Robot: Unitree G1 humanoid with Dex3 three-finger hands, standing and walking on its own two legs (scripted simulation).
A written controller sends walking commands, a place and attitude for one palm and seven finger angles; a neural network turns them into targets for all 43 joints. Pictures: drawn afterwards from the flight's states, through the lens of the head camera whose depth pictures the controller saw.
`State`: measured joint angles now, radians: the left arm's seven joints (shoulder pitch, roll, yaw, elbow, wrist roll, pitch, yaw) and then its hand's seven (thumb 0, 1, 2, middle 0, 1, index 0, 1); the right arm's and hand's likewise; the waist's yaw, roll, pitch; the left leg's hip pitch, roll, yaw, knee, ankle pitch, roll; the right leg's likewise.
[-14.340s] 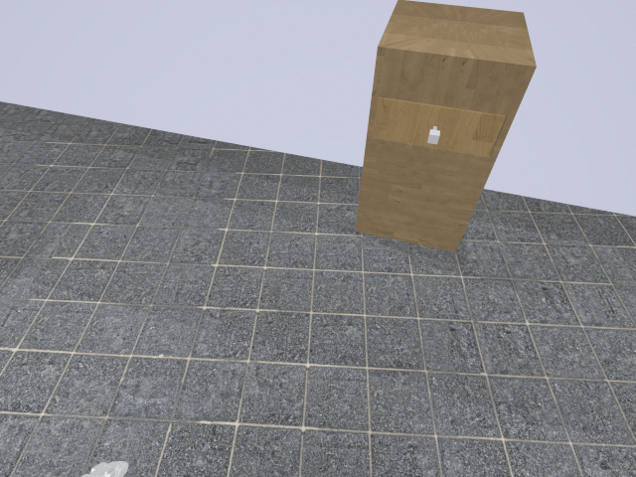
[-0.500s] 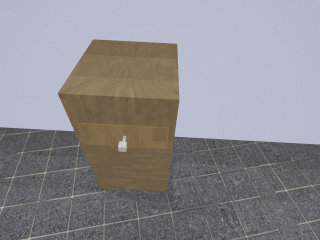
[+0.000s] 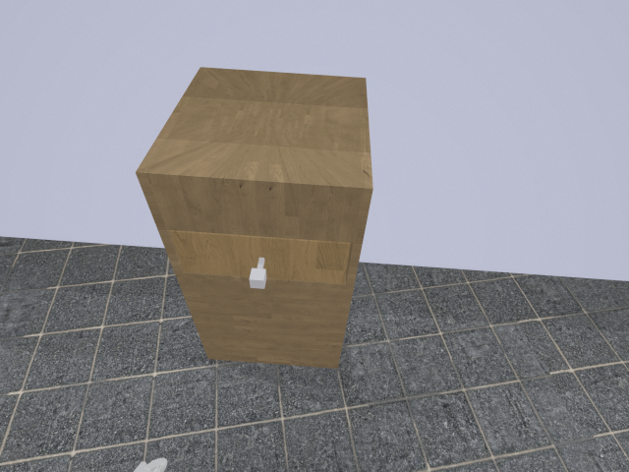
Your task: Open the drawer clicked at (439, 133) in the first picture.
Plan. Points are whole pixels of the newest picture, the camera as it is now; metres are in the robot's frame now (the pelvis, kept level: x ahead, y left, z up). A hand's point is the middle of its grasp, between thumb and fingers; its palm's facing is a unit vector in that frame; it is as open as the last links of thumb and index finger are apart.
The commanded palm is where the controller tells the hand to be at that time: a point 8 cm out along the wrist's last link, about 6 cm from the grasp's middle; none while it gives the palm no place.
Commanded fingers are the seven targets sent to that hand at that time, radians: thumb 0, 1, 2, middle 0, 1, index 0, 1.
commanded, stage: raise the hand with hooked fingers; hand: left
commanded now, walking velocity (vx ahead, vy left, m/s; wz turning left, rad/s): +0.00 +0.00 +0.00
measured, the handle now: (259, 272) +0.55 +0.16 -0.20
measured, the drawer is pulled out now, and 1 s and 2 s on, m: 0.00 0.00 0.00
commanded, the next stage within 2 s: move the hooked fingers above the handle in 1.80 s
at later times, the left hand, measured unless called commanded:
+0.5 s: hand (145, 422) +0.19 +0.23 -0.05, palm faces +0.06 -0.10 -0.99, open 9.6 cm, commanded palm +0.17 +0.23 +0.02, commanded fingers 0.00 0.18 0.59 -0.25 -0.76 -0.25 -0.76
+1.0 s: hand (156, 330) +0.28 +0.23 +0.02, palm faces +0.07 -0.11 -0.99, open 12.5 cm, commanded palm +0.26 +0.23 +0.08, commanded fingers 0.00 -0.41 0.34 -0.29 -1.14 -0.29 -1.14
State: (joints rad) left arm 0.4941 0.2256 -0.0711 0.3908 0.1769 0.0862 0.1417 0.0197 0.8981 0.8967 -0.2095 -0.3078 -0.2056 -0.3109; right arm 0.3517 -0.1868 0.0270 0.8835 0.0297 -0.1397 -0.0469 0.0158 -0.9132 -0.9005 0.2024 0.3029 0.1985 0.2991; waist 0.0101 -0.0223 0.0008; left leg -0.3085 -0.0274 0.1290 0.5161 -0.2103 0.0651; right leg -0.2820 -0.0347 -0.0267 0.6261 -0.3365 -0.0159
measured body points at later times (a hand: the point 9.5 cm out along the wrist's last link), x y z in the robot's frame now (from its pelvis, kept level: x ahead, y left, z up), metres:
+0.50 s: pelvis +0.00 -0.02 -0.05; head +0.03 -0.03 +0.40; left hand +0.18 +0.23 +0.00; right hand +0.27 -0.19 -0.11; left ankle +0.05 +0.07 -0.73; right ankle +0.02 -0.11 -0.73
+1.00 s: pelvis +0.05 -0.01 -0.02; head +0.08 -0.04 +0.43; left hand +0.27 +0.23 +0.07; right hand +0.24 -0.24 -0.13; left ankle +0.05 +0.07 -0.73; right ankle +0.02 -0.11 -0.73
